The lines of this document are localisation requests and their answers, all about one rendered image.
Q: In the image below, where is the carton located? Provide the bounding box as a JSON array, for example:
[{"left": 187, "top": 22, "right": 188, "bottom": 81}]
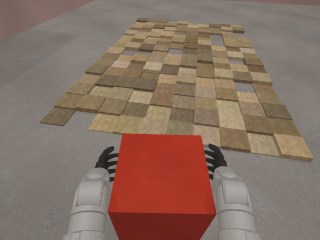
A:
[{"left": 108, "top": 133, "right": 217, "bottom": 240}]

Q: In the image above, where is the robot right forearm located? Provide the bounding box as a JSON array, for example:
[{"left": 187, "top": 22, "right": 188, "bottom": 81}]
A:
[{"left": 213, "top": 166, "right": 261, "bottom": 240}]

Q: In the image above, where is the robot left hand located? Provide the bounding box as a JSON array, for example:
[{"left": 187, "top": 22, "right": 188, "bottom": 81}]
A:
[{"left": 95, "top": 146, "right": 119, "bottom": 182}]

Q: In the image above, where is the robot left forearm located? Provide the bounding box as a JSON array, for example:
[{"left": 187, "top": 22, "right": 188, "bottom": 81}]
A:
[{"left": 62, "top": 167, "right": 110, "bottom": 240}]

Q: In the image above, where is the robot right hand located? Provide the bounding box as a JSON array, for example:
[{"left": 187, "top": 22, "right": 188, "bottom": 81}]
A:
[{"left": 204, "top": 143, "right": 227, "bottom": 180}]

